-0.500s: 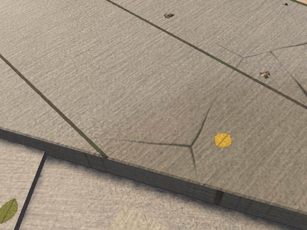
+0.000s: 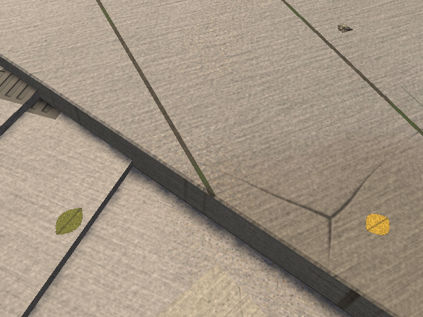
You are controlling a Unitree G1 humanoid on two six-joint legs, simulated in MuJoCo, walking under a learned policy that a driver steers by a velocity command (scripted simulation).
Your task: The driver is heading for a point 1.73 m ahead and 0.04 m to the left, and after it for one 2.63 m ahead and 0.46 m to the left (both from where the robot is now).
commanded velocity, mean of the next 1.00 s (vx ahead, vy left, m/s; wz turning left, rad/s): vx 0.03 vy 0.00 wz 0.26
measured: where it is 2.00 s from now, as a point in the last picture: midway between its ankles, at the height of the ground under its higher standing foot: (177, 290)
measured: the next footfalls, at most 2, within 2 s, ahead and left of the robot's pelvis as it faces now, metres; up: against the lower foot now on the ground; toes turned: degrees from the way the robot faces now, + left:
right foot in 0.22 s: +0.08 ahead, -0.13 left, +0.00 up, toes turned +13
left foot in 0.56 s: +0.01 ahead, +0.12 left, +0.00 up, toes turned +9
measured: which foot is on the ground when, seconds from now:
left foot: down 0.00-0.22, up 0.24-0.54, down 0.56-1.00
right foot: up 0.00-0.20, down 0.22-0.84, up 0.86-1.00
